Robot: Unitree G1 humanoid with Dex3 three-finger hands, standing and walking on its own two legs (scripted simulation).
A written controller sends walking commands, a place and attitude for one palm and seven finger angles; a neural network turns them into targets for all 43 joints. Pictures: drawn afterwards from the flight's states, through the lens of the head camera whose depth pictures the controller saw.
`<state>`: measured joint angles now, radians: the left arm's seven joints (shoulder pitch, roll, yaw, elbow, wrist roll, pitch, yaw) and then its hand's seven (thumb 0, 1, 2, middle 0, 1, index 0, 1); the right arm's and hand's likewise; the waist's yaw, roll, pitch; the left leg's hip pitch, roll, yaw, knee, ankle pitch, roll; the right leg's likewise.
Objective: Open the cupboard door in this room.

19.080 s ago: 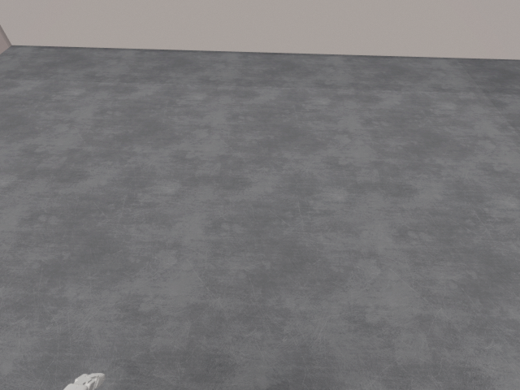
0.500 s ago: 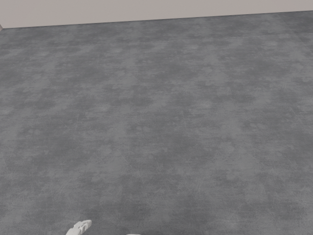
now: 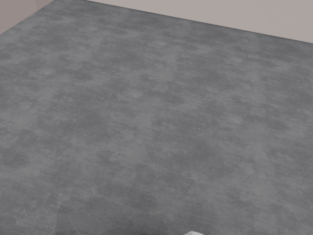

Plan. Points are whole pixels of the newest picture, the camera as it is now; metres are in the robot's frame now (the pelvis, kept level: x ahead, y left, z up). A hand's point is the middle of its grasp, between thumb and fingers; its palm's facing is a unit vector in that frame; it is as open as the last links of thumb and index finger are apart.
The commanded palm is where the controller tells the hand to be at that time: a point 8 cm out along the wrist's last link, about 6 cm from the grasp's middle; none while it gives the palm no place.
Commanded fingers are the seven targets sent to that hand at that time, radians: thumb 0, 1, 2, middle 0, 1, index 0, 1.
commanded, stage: turn or walk to find it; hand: left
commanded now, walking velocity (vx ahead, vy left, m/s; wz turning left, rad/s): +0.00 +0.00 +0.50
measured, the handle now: out of the picture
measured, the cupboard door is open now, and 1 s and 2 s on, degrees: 0 0 0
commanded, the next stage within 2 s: none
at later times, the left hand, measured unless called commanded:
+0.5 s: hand out of the picture +0.02 +0.15 -0.13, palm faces +0.26 -0.93 -0.28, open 7.4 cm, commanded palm none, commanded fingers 0.00 0.90 0.90 -0.20 -0.30 -0.20 -0.30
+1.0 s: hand out of the picture -0.12 +0.20 -0.16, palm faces +0.53 -0.81 -0.25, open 7.4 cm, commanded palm none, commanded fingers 0.00 0.90 0.90 -0.20 -0.30 -0.20 -0.30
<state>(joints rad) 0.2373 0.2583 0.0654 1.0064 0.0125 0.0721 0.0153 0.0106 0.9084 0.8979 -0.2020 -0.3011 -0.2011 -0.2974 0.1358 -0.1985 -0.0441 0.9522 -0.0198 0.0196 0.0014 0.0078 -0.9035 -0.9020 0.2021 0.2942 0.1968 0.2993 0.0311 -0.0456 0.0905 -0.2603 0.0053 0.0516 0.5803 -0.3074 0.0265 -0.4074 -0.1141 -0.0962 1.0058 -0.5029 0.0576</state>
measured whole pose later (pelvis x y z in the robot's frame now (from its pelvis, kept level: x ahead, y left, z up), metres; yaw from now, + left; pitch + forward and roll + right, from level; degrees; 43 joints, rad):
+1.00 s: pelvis -0.06 -0.02 +0.01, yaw +30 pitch +0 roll -1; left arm 0.20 0.27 0.07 0.97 0.01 0.06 0.00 0.01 0.91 0.90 -0.20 -0.30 -0.20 -0.30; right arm 0.15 -0.20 -0.04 0.94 -0.02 0.02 0.00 0.01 -0.90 -0.90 0.20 0.29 0.20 0.30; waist 0.03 -0.04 0.08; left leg -0.22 -0.02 0.00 0.47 -0.26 0.03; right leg -0.48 -0.10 -0.04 1.08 -0.40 0.09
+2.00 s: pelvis -0.05 +0.00 +0.01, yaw +59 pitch +1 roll +0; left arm 0.18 0.25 0.06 0.95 0.02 0.03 -0.03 0.01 0.91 0.90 -0.20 -0.30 -0.20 -0.30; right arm 0.28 -0.19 -0.04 0.97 -0.02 -0.02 0.01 0.01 -0.90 -0.90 0.21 0.29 0.20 0.30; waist -0.01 -0.02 0.03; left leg -0.13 -0.03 -0.04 0.39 -0.27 0.03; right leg -0.49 -0.11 -0.04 0.95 -0.34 0.09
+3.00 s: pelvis +0.06 +0.34 +0.01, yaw +78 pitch -1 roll +1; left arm 0.14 0.19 0.05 0.99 0.02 0.00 -0.03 0.01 0.91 0.90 -0.20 -0.30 -0.20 -0.30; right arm 0.34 -0.18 -0.06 1.07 -0.01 -0.08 -0.01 -0.01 -0.93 -0.90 0.20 0.29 0.20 0.30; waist -0.01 -0.04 0.02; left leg -0.03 -0.05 0.12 0.29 -0.25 0.06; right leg -0.61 -0.16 -0.06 0.94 -0.14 0.06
